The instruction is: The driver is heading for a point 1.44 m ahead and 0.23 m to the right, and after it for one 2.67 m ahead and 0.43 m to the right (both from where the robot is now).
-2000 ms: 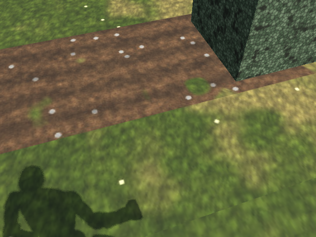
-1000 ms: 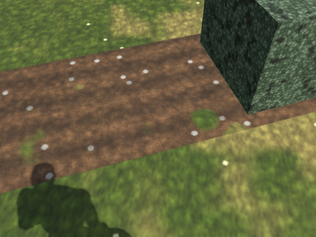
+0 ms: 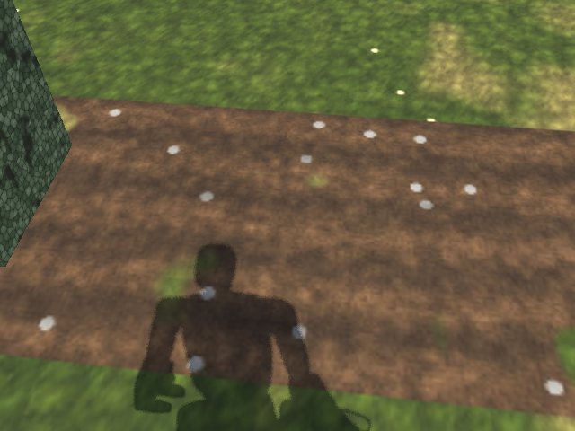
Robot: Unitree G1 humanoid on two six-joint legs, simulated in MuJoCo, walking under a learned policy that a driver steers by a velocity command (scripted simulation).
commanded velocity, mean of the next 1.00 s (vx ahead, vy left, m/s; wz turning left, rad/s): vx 0.10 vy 0.00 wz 0.03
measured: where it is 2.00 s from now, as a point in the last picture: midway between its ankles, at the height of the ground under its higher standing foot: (284, 422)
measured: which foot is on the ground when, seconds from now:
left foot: up 0.00-0.24, down 0.26-1.00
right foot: down 0.00-0.28, up 0.30-0.50, down 0.52-1.00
